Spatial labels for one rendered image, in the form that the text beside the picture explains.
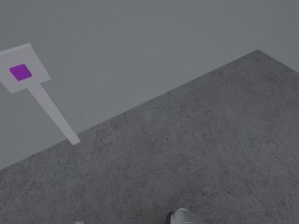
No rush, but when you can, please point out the right robot thigh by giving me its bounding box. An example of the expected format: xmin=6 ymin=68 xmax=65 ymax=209
xmin=170 ymin=210 xmax=204 ymax=224

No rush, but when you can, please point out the button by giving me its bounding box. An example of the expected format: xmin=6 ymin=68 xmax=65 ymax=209
xmin=9 ymin=63 xmax=32 ymax=81

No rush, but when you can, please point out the panel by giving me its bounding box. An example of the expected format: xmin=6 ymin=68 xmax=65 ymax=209
xmin=0 ymin=43 xmax=80 ymax=145

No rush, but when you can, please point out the robot right shin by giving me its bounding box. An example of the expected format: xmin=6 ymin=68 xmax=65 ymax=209
xmin=175 ymin=208 xmax=188 ymax=213

